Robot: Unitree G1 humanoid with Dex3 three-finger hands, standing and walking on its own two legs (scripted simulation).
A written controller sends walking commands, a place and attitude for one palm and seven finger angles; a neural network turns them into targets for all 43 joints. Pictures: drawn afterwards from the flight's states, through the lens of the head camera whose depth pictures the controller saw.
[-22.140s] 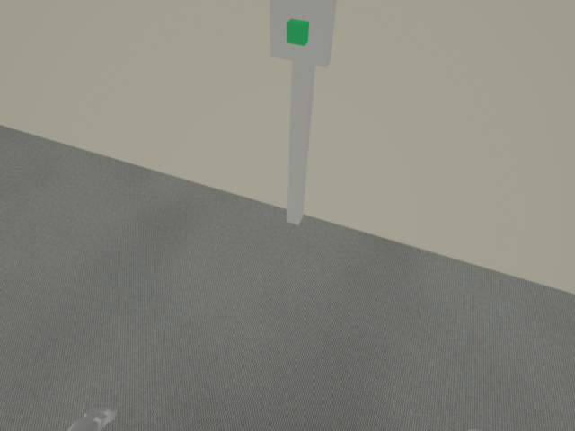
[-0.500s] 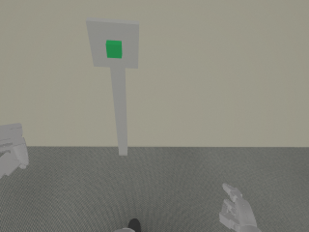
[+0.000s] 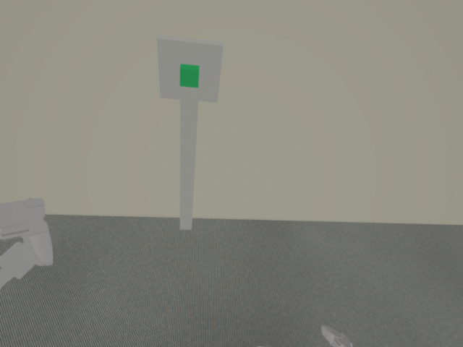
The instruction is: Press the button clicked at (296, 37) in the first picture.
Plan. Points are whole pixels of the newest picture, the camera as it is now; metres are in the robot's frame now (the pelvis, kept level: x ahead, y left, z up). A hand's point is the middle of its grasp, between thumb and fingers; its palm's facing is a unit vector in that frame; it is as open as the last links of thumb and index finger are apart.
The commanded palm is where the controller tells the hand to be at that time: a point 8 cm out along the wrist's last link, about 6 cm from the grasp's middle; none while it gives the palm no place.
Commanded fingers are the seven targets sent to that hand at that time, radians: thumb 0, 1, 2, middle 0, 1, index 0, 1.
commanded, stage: stop stepping back and stand still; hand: left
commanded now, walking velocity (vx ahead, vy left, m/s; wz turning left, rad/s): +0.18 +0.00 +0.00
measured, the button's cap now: (189, 75) +0.81 +0.13 +0.09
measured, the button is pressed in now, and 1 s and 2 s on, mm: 0 0 0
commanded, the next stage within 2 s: let the arm hang, fingers relaxed in 0.82 s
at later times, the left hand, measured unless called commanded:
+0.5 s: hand (70, 214) +0.24 +0.22 +0.18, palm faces +0.40 -0.78 -0.48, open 3.1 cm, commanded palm +0.17 +0.26 +0.17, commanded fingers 0.00 0.90 0.90 -1.30 -1.50 -1.30 -1.50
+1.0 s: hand (79, 253) +0.24 +0.24 +0.07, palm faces +0.22 -0.83 -0.51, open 3.0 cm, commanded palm none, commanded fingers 0.00 0.90 0.90 -1.12 -1.30 -1.12 -1.30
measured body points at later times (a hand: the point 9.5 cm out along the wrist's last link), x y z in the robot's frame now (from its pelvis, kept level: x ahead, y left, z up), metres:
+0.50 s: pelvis +0.04 -0.02 -0.02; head +0.05 -0.01 +0.43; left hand +0.21 +0.26 +0.20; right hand +0.22 -0.26 -0.08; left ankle +0.05 +0.09 -0.75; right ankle +0.01 -0.12 -0.74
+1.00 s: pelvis +0.04 -0.01 -0.01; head +0.05 -0.03 +0.44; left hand +0.23 +0.28 +0.10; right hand +0.23 -0.25 -0.11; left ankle +0.05 +0.09 -0.75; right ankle +0.02 -0.12 -0.75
